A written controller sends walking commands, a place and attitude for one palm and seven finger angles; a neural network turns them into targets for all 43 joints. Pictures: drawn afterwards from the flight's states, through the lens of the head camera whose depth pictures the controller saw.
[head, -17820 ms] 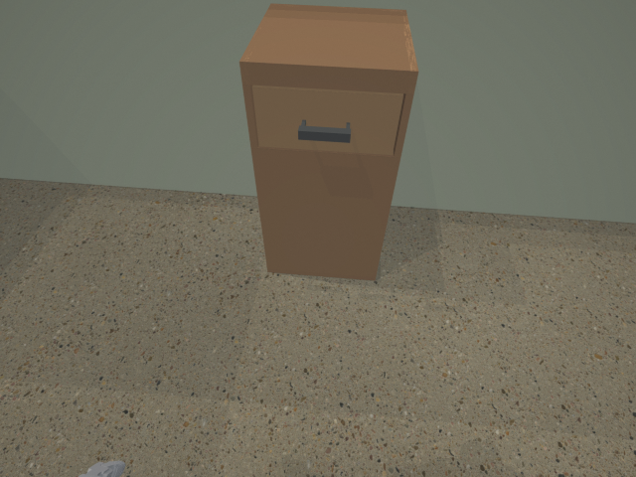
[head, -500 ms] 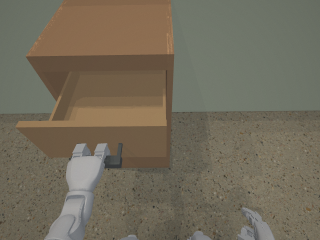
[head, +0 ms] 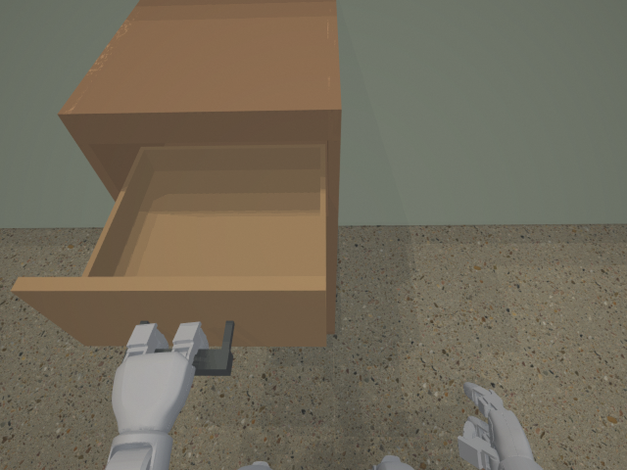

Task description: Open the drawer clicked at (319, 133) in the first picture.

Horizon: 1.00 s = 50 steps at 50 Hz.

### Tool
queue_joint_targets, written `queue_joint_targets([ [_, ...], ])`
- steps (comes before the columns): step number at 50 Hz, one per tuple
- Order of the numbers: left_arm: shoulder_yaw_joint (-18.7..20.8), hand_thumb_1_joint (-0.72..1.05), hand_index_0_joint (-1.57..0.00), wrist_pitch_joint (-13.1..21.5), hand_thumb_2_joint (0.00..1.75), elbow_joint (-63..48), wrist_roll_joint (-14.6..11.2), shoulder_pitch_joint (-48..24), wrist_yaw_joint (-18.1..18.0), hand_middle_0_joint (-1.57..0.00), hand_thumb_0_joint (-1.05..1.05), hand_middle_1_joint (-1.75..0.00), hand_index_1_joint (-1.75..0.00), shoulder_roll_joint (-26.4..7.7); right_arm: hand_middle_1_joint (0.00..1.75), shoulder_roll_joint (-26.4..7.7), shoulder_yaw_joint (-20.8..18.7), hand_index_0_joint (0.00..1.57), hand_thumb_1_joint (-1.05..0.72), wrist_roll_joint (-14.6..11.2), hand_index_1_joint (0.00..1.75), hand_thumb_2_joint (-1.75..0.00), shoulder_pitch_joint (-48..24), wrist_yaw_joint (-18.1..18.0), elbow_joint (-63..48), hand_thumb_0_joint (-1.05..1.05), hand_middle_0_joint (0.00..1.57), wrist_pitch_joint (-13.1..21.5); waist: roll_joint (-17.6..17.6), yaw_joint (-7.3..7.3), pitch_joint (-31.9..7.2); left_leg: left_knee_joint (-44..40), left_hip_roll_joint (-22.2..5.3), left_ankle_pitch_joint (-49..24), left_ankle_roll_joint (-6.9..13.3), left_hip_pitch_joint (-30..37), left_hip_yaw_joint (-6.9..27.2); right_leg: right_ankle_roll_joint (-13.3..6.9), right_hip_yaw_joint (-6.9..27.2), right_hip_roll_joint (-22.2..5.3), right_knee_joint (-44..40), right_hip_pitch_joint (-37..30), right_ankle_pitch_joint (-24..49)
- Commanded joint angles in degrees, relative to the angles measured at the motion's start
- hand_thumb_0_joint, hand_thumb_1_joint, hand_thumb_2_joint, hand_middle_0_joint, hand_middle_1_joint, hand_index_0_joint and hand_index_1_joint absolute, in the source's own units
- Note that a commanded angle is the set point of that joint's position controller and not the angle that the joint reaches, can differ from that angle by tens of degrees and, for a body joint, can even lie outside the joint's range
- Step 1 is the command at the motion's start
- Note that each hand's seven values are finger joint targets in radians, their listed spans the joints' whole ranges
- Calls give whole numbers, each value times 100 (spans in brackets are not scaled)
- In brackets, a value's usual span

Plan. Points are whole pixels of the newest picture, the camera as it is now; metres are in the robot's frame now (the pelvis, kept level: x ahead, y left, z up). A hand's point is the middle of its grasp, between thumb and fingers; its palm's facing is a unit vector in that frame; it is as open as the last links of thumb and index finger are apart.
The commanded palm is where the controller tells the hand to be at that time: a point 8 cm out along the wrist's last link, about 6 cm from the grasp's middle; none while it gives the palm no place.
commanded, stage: pull the drawer open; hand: left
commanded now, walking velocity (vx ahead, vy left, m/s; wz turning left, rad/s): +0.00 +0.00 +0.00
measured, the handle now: (182, 345) +0.28 +0.20 -0.02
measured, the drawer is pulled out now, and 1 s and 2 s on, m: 0.27 0.30 0.30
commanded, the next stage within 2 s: open the thumb to release the handle in 0.36 s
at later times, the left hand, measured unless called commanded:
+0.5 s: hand (168, 416) +0.19 +0.20 -0.04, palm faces -0.01 -0.08 -1.00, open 6.0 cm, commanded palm +0.17 +0.21 +0.02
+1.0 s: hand (165, 416) +0.19 +0.21 -0.03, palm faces +0.01 -0.07 -1.00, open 12.7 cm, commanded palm +0.17 +0.21 +0.02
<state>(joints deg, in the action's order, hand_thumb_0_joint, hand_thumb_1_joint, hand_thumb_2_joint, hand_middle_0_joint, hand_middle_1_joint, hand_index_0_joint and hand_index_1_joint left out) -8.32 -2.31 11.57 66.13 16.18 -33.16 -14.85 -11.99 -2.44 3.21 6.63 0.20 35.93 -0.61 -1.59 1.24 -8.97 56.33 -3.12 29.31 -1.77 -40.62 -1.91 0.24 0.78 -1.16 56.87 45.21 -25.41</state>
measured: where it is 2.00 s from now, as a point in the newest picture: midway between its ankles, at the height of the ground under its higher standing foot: outside the picture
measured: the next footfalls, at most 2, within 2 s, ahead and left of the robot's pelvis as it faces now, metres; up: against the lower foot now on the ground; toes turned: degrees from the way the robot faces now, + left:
none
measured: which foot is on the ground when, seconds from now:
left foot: down 0.00-1.00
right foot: down 0.00-1.00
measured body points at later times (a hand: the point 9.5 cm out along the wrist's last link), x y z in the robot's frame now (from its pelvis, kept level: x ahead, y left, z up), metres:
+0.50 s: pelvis +0.00 -0.01 -0.01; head +0.05 -0.03 +0.43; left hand +0.19 +0.20 +0.02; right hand +0.21 -0.23 -0.11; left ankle -0.02 +0.14 -0.68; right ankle +0.02 -0.12 -0.68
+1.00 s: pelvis -0.01 -0.01 -0.01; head +0.04 -0.04 +0.44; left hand +0.19 +0.21 +0.02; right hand +0.20 -0.23 -0.11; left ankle -0.02 +0.14 -0.68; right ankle +0.02 -0.12 -0.68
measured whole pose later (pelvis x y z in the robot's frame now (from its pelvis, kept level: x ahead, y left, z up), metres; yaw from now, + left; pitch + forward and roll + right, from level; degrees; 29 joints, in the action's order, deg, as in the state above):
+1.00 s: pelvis -0.01 -0.01 -0.01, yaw +1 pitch +14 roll +2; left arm -7.0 -1.1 6.9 65.2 20.4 -32.9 -15.8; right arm -12.1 -1.7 3.7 5.8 -1.0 35.3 -0.4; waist -1.6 2.6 -8.9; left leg 58.9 -2.9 29.4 -2.6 -42.9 -0.9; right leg -0.6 0.2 -1.3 60.5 47.7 -26.4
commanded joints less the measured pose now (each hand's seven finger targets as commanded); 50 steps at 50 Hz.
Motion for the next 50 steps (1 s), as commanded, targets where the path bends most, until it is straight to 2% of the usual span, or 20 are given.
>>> queue_joint_targets([
  [1,497,90,-40,-61,90,-1393,-133,294,-348,-40,0,-135,-135,-595,30,-623,-205,20,-90,16,30,-90,-551,-9,-928,0,20,255,209,164,-1252,-626,454,-1844,211,654,-24,-288,-210,314,-745,-1007,1846],
  [4,565,90,-40,-19,90,-1499,-88,276,-354,-40,0,-135,-135,-695,30,-631,-188,20,-90,44,30,-90,-604,-26,-936,0,20,256,210,150,-1167,-598,459,-1684,211,618,-7,-300,-163,322,-754,-889,1637],
  [5,555,90,-40,7,90,-1542,-61,432,-373,-40,0,-135,-135,-683,30,-613,-173,20,-90,60,30,-90,-620,-13,-969,0,20,272,204,203,-1204,-567,466,-1684,206,618,-16,-300,-148,319,-705,-833,1590],
  [6,432,90,-40,-1,90,-1561,-63,565,-363,-40,0,-135,-135,-575,30,-601,-172,20,-90,46,30,-90,-626,6,-995,0,20,269,54,202,-1171,-573,461,-1659,206,638,-12,-310,-185,318,-706,-799,1527],
  [7,384,90,-40,21,90,-1602,-73,512,-358,-40,0,-135,-135,-566,30,-600,-162,20,-90,62,30,-90,-626,23,-986,0,20,281,196,158,-1131,-516,461,-1673,206,650,10,-310,-143,317,-689,-669,1480],
  [10,625,90,-40,48,90,-1650,-83,752,-364,-40,0,-135,-135,-760,30,-600,-149,20,-90,70,30,-90,-653,0,-1011,0,20,275,240,238,-1131,-502,484,-1560,202,553,0,-305,-87,319,-675,-738,1452],
  [12,496,90,-40,71,90,-1780,-95,781,-360,-40,0,-135,-135,-654,30,-592,-147,20,-90,78,30,-90,-662,22,-1035,0,20,288,212,204,-1169,-445,479,-1563,211,569,10,-307,-76,306,-656,-654,1418],
  [14,533,90,-40,68,90,-1826,-116,1163,-338,-40,0,-135,-135,-667,30,-600,-144,20,-90,66,30,-90,-649,42,-1088,0,20,284,91,292,-1244,-462,474,-1763,196,606,15,-334,-88,328,-603,-771,1613],
  [18,501,90,-40,102,90,-1955,-184,1757,-271,-40,0,-135,-135,-634,30,-583,-124,20,-90,57,30,-90,-644,104,-1180,0,20,257,258,318,-1155,-407,473,-1787,210,469,0,-313,-37,317,-563,-845,1789],
  [22,449,90,-40,222,90,-2215,-203,2404,-242,-40,0,-135,-135,-582,30,-576,-97,20,-90,72,30,-90,-633,197,-1291,0,20,261,121,381,-1187,-300,455,-2187,201,479,8,-333,29,328,-401,-818,2141],
  [23,776,90,-40,230,90,-2194,-33,303,-330,-40,0,-135,-135,-1077,30,-688,-139,20,-90,120,30,-90,-659,106,-1004,0,20,176,282,-57,-1056,-140,431,-1786,202,345,74,-293,110,276,-406,-307,1885],
  [24,957,83,-40,264,87,-2162,34,341,-410,-40,0,-134,-134,-1013,30,-640,-185,20,-90,169,30,-90,-582,9,-1040,0,20,196,95,130,-1103,-184,457,-1667,218,227,46,-286,-48,298,-359,-513,1795],
  [25,898,76,-39,256,84,-1992,62,747,-489,-39,0,-134,-134,-949,30,-621,-170,20,-90,187,30,-90,-602,29,-1074,0,20,268,81,212,-1223,-149,483,-1663,197,363,35,-318,77,305,-355,-362,1636],
  [27,802,62,-38,225,78,-1916,-43,1022,-518,-38,0,-132,-132,-798,30,-635,-201,20,-90,155,30,-90,-544,41,-1062,0,20,292,118,190,-1364,-132,473,-1805,196,448,13,-315,37,302,-354,-431,1818],
  [29,888,48,-37,117,72,-2029,-131,1085,-520,-37,0,-130,-130,-881,30,-643,-216,20,-90,119,30,-90,-536,24,-1080,0,20,265,168,214,-1598,-166,475,-1920,204,464,13,-311,-33,290,-352,-712,2020],
  [32,672,27,-35,13,63,-1911,-83,727,-481,-35,0,-128,-128,-786,30,-649,-203,20,-90,103,30,-90,-602,-18,-989,0,20,254,329,120,-1377,-194,473,-1682,211,401,2,-268,-23,271,-461,-553,1755],
  [34,753,13,-35,-54,57,-1877,-109,873,-456,-35,0,-127,-127,-879,30,-661,-187,20,-90,71,30,-90,-643,-52,-1022,0,20,251,266,190,-1380,-276,480,-1655,223,390,-7,-279,-42,269,-527,-725,1757],
  [43,709,-50,-30,17,30,-1541,-125,560,-297,-30,0,-120,-120,-865,30,-611,-148,20,-90,46,30,-90,-657,-169,-943,0,20,278,413,190,-1109,-414,509,-1233,250,290,-54,-226,-35,233,-765,-793,1287],
  [49,689,-50,-30,89,30,-1515,-109,320,-294,-30,0,-120,-120,-841,30,-619,-157,20,-90,48,30,-90,-677,-180,-923,0,20,294,170,182,-1135,-454,501,-1241,236,361,-34,-257,-60,245,-759,-713,1182],
  [50,681,-50,-30,95,30,-1439,-99,359,-307,-30,0,-120,-120,-838,30,-603,-151,20,-90,56,30,-90,-665,-174,-909,0,20,296,294,186,-1100,-447,505,-1181,231,328,-47,-238,-44,237,-761,-686,1110],
])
